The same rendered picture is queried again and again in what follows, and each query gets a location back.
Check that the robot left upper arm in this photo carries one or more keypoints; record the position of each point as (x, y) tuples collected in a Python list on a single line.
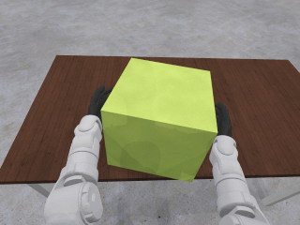
[(78, 204)]

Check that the left robot hand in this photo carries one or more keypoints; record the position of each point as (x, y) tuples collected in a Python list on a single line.
[(97, 101)]

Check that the right robot forearm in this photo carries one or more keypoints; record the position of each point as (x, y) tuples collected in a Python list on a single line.
[(233, 196)]

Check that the robot right upper arm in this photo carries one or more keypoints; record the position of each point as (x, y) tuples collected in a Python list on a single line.
[(235, 219)]

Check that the right robot hand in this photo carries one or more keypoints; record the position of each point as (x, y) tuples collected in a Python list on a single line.
[(224, 124)]

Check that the carton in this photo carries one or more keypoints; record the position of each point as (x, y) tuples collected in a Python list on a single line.
[(160, 119)]

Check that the left robot forearm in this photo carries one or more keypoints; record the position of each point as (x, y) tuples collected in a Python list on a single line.
[(82, 159)]

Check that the table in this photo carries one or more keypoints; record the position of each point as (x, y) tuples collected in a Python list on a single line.
[(262, 97)]

